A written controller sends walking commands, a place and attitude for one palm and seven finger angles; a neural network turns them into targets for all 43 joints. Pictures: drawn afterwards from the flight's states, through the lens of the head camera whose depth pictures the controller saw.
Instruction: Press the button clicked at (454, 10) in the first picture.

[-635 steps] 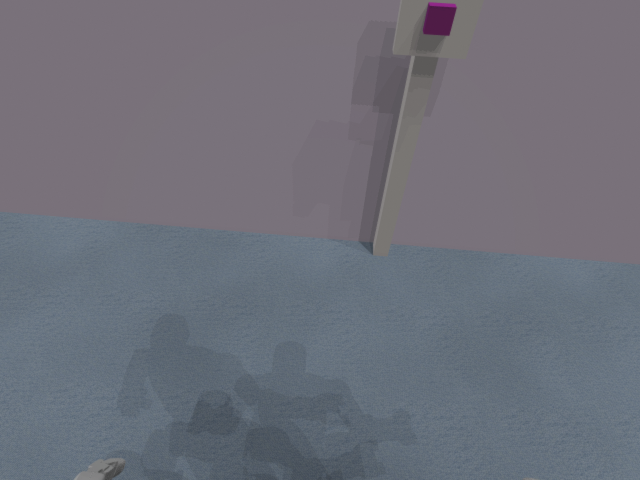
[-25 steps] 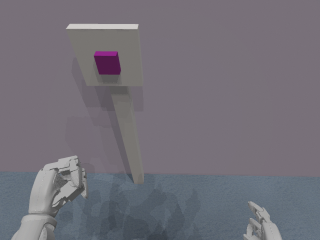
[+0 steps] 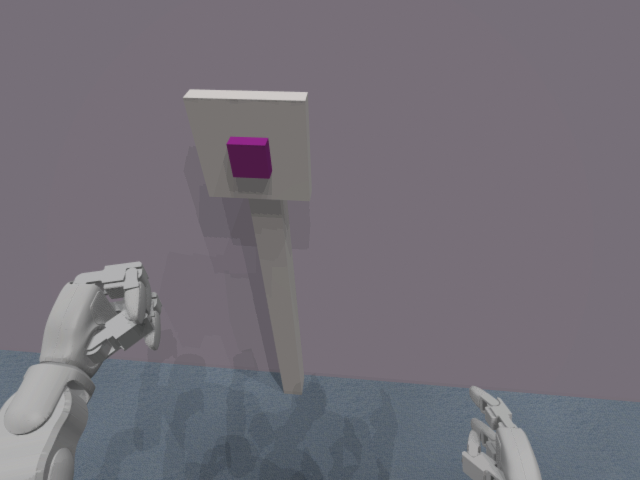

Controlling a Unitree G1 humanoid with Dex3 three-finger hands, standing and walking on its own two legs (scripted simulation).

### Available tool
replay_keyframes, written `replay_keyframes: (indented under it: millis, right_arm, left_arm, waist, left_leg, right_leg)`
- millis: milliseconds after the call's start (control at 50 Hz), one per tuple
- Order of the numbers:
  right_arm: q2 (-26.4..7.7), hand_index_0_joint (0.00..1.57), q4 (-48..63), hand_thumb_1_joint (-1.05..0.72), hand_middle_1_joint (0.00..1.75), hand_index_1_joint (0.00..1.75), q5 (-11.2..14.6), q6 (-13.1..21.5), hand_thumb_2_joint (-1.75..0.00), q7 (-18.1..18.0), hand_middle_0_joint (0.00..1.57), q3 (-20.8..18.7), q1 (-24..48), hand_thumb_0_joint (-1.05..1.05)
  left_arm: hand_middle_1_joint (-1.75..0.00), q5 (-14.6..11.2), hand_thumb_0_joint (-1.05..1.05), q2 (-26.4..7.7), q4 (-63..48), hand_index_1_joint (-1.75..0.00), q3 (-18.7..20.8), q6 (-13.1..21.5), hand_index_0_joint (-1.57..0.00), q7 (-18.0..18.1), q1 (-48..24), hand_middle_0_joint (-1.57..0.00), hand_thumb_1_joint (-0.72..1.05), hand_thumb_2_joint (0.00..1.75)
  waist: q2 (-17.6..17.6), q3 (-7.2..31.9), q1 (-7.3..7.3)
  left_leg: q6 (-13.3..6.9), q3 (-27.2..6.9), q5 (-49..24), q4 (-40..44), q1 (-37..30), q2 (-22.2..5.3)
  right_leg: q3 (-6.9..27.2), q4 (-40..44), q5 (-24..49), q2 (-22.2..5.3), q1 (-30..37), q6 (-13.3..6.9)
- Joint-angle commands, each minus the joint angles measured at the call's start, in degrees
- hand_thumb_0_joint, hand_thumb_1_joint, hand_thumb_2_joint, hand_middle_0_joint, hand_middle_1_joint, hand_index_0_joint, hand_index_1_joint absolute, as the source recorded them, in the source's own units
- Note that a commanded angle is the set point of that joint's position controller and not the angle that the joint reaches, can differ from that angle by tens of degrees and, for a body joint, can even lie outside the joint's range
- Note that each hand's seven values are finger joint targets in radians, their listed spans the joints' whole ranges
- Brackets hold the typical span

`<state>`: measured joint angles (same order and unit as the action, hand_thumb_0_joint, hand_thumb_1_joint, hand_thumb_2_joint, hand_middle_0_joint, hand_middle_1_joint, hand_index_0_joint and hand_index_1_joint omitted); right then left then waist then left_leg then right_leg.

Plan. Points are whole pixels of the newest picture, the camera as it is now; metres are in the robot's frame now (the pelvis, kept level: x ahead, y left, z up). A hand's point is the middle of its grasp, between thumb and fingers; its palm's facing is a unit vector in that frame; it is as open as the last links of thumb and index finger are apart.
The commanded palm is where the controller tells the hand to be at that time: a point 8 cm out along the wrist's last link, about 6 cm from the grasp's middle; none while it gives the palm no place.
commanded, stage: raise the hand and make a fist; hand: left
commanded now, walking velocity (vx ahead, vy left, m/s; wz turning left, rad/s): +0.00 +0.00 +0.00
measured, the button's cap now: (250, 156) +0.54 +0.17 +0.16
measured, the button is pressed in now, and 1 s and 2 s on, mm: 0 0 0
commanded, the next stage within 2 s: aim a knuckle at the button in 0.44 s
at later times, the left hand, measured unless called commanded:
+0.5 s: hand (154, 317) +0.23 +0.20 +0.15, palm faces +0.06 -1.00 -0.07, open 3.1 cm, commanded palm +0.20 +0.25 +0.16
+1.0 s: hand (211, 262) +0.32 +0.17 +0.14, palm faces +0.04 -1.00 -0.04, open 3.1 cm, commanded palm +0.29 +0.22 +0.14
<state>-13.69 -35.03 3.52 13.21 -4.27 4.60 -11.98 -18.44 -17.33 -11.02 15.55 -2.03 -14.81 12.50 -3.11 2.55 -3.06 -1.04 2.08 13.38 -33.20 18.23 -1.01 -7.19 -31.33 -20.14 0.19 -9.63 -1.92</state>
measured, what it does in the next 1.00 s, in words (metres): stands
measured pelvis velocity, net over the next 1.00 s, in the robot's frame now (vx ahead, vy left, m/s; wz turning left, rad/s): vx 0.00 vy -0.01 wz -0.02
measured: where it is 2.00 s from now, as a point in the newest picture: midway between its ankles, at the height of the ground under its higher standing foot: outside the picture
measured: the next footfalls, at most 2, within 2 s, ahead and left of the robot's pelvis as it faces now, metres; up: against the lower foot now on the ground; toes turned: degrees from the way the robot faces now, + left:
none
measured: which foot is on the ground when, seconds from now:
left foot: down 0.00-1.00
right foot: down 0.00-1.00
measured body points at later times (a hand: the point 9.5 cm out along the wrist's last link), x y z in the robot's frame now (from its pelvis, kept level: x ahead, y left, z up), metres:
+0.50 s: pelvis -0.01 -0.01 +0.00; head -0.04 -0.03 +0.45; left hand +0.22 +0.25 +0.16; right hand +0.18 -0.23 -0.06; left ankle +0.05 +0.11 -0.73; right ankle -0.03 -0.09 -0.73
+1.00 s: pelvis +0.00 -0.01 +0.00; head -0.01 -0.04 +0.45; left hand +0.31 +0.22 +0.15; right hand +0.18 -0.25 -0.08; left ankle +0.05 +0.11 -0.73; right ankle -0.03 -0.09 -0.73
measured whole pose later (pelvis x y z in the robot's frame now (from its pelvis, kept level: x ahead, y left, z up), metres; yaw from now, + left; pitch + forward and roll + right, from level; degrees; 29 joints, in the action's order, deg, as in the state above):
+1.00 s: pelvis +0.00 -0.01 +0.00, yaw -1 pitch -2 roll +0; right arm -14.4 -37.2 3.7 11.8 -4.4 3.6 -11.8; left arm -14.5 -15.4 5.4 12.4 -3.8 -9.5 -5.8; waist -2.8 1.0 -1.0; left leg 0.0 3.1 12.0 -29.7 15.9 -1.4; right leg -6.0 -30.1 -19.7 0.7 -8.9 -2.9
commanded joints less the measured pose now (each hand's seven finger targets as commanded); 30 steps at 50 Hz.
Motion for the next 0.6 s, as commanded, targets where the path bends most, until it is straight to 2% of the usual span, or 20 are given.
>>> replay_keyframes:
  millis: [0,20,40,60,80,140,160,180,240,300,340,360,380,400,440,480,520,580]
  right_arm:
    - [-6.85,0.20,9.29,-0.90,0.30,0.30,0.46,3.83,-0.90,-1.25,0.20,-2.85,8.98,0.00]
    - [-6.83,0.20,9.36,-0.90,0.30,0.30,0.49,3.93,-0.90,-1.38,0.20,-2.83,9.06,0.00]
    - [-6.71,0.20,9.37,-0.90,0.30,0.30,0.54,4.02,-0.90,-1.44,0.20,-2.74,9.22,0.00]
    - [-6.74,0.20,9.38,-0.90,0.30,0.30,0.52,4.19,-0.90,-1.43,0.20,-2.84,9.02,0.00]
    - [-6.96,0.20,9.40,-0.90,0.30,0.30,0.64,4.27,-0.90,-1.34,0.20,-2.97,9.14,0.00]
    - [-7.00,0.20,9.69,-0.90,0.30,0.30,0.54,4.34,-0.90,-1.21,0.20,-3.14,9.18,0.00]
    - [-6.87,0.20,9.76,-0.90,0.30,0.30,0.53,4.38,-0.90,-1.19,0.20,-3.22,9.09,0.00]
    - [-7.04,0.20,9.45,-0.90,0.30,0.30,0.31,4.37,-0.90,-1.12,0.20,-3.16,9.03,0.00]
    - [-6.72,0.20,9.36,-0.90,0.30,0.30,0.31,4.77,-0.90,-1.10,0.20,-3.20,8.96,0.00]
    - [-6.71,0.20,9.05,-0.90,0.30,0.30,0.18,5.16,-0.90,-1.24,0.20,-3.36,8.68,0.00]
    - [-6.66,0.20,8.83,-0.90,0.30,0.30,0.29,5.38,-0.90,-1.37,0.20,-3.25,8.76,0.00]
    - [-6.66,0.20,8.72,-0.90,0.30,0.30,0.32,5.52,-0.90,-1.37,0.20,-3.23,8.66,0.00]
    - [-6.82,0.20,8.41,-0.90,0.30,0.30,0.28,5.52,-0.90,-1.38,0.20,-3.31,8.60,0.00]
    - [-6.90,0.20,8.52,-0.90,0.30,0.30,0.35,5.55,-0.90,-1.40,0.20,-3.27,8.70,0.00]
    - [-6.95,0.20,8.49,-0.90,0.30,0.30,0.35,5.67,-0.90,-1.53,0.20,-3.26,8.61,0.00]
    - [-7.00,0.20,8.40,-0.90,0.30,0.30,0.36,5.68,-0.90,-1.48,0.20,-3.28,8.65,0.00]
    - [-6.86,0.20,8.49,-0.90,0.30,0.30,0.35,5.73,-0.90,-1.37,0.20,-3.25,8.73,0.00]
    - [-6.86,0.20,7.88,-0.90,0.30,0.30,0.33,5.68,-0.90,-1.42,0.20,-3.27,8.52,0.00]
  left_arm:
    - [-1.50,-1.78,0.00,-10.38,-11.42,-1.50,5.78,1.18,-1.30,-0.71,-13.26,-1.30,0.90,0.90]
    - [-1.50,-1.87,0.00,-10.95,-11.63,-1.50,6.27,0.63,-1.30,-0.67,-14.20,-1.30,0.90,0.90]
    - [-1.50,-1.81,0.00,-9.84,-10.56,-1.50,5.50,-0.01,-1.30,-0.69,-13.15,-1.30,0.90,0.90]
    - [-1.50,-1.94,0.00,-9.10,-9.57,-1.50,5.43,-0.51,-1.30,-0.74,-11.52,-1.30,0.90,0.90]
    - [-1.50,-2.12,0.00,-8.81,-9.08,-1.50,5.34,-0.77,-1.30,-0.82,-10.60,-1.30,0.90,0.90]
    - [-1.50,-1.87,0.00,-9.88,-11.34,-1.50,6.17,-0.90,-1.30,-0.59,-10.75,-1.30,0.90,0.90]
    - [-1.50,-1.73,0.00,-10.01,-12.23,-1.50,6.33,-0.65,-1.30,-0.21,-10.95,-1.30,0.90,0.90]
    - [-1.50,-1.81,0.00,-10.11,-11.55,-1.50,6.68,-0.50,-1.30,0.17,-10.65,-1.30,0.90,0.90]
    - [-1.50,-0.85,0.00,-10.34,-14.05,-1.50,6.14,1.02,-1.30,1.10,-12.96,-1.30,0.90,0.90]
    - [-1.50,-0.57,0.00,-10.66,-13.87,-1.50,6.40,2.09,-1.30,1.64,-12.60,-1.30,0.90,0.90]
    - [-1.50,-0.61,0.00,-9.98,-13.04,-1.50,5.74,2.24,-1.30,1.42,-12.58,-1.30,0.90,0.90]
    - [-1.50,-0.67,0.00,-9.89,-12.63,-1.50,5.73,2.28,-1.30,1.36,-12.41,-1.30,0.90,0.90]
    - [-1.50,-0.68,0.00,-9.51,-11.54,-1.50,5.42,2.06,-1.30,1.16,-11.87,-1.30,0.90,0.90]
    - [-1.50,-0.70,0.00,-9.48,-11.63,-1.50,5.13,1.84,-1.30,0.94,-12.10,-1.30,0.90,0.90]
    - [-1.50,-0.93,0.00,-9.75,-11.26,-1.50,5.54,1.41,-1.30,0.58,-11.91,-1.30,0.90,0.90]
    - [-1.50,-1.07,0.00,-9.56,-10.80,-1.50,5.55,1.10,-1.30,0.27,-11.67,-1.30,0.90,0.90]
    - [-1.50,-1.06,0.00,-9.81,-11.79,-1.50,5.80,1.20,-1.30,0.34,-12.11,-1.30,0.90,0.90]
    - [-1.50,-0.86,0.00,-8.20,-10.29,-1.50,3.90,1.60,-1.30,0.54,-15.99,-1.30,0.90,0.90]
  waist:
    - [0.29,4.37,0.34]
    - [-0.54,4.78,0.25]
    - [-1.25,3.67,0.29]
    - [0.16,3.15,0.23]
    - [4.16,3.27,0.07]
    - [0.53,4.46,-0.08]
    - [1.37,5.11,0.05]
    - [3.73,4.04,0.02]
    - [-1.79,4.09,0.26]
    - [0.53,4.45,0.37]
    - [-1.05,3.60,0.50]
    - [-0.39,3.51,0.51]
    - [1.79,2.77,0.53]
    - [0.52,2.75,0.46]
    - [0.53,3.71,0.41]
    - [2.32,3.30,0.38]
    - [0.65,4.30,0.31]
    - [2.53,3.79,1.11]
  left_leg:
    - [-1.09,-3.70,-5.58,5.44,-10.55,0.75]
    - [-1.00,-3.79,-4.52,5.93,-10.91,0.80]
    - [-0.92,-3.71,-3.94,6.19,-10.99,0.77]
    - [-0.88,-3.85,-3.93,6.35,-10.84,0.76]
    - [-0.98,-3.76,-3.94,6.16,-10.12,0.69]
    - [-1.01,-3.25,-4.56,5.90,-11.06,0.96]
    - [-1.00,-3.10,-4.47,6.00,-11.29,0.94]
    - [-0.97,-3.31,-4.34,5.81,-10.20,0.66]
    - [-0.91,-3.07,-3.73,6.32,-11.82,0.82]
    - [-1.10,-2.95,-4.10,6.27,-11.88,0.74]
    - [-0.98,-2.78,-3.23,6.37,-11.94,0.84]
    - [-0.98,-2.95,-3.19,6.53,-12.02,0.82]
    - [-1.11,-3.00,-3.49,6.28,-11.49,0.64]
    - [-1.11,-2.95,-3.76,6.36,-11.46,0.73]
    - [-1.09,-2.89,-4.11,6.16,-11.65,0.88]
    - [-1.20,-2.88,-5.07,5.68,-11.35,0.78]
    - [-1.16,-2.86,-5.58,5.90,-12.10,0.90]
    - [-1.28,-2.81,-6.09,5.36,-12.24,0.87]
  right_leg:
    - [4.51,8.27,11.63,0.16,-6.30,1.57]
    - [4.62,8.63,10.07,0.08,-6.30,1.58]
    - [4.59,9.01,9.15,0.12,-6.64,1.53]
    - [4.35,9.05,9.30,0.08,-6.68,1.58]
    - [4.84,9.65,8.96,0.09,-6.08,1.97]
    - [5.56,9.45,10.01,-0.46,-5.88,2.03]
    - [5.26,9.41,9.61,-0.39,-5.78,2.12]
    - [5.71,9.76,9.23,-0.37,-5.79,2.24]
    - [5.16,9.39,7.82,-0.23,-6.52,1.83]
    - [5.45,9.65,8.42,-0.30,-6.13,2.12]
    - [5.43,9.85,7.48,-0.27,-6.59,2.09]
    - [5.22,9.82,7.58,-0.24,-6.53,2.07]
    - [5.46,10.21,7.94,-0.10,-6.59,2.28]
    - [5.58,10.01,8.70,-0.33,-6.43,2.24]
    - [5.64,9.77,9.62,-0.49,-6.04,2.38]
    - [5.85,9.83,11.08,-0.40,-5.92,2.65]
    - [5.32,9.16,11.96,-0.48,-5.91,2.42]
    - [5.33,9.03,12.84,-0.18,-6.62,2.65]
